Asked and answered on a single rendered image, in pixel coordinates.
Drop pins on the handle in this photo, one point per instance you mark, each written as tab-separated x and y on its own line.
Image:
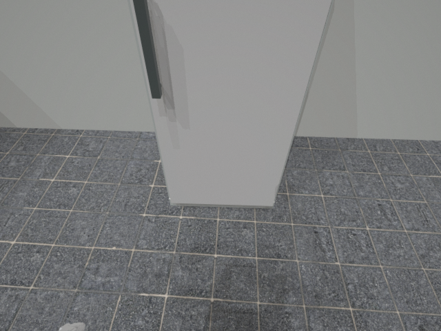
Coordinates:
147	42

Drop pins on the fridge door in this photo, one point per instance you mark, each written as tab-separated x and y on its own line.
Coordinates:
234	75

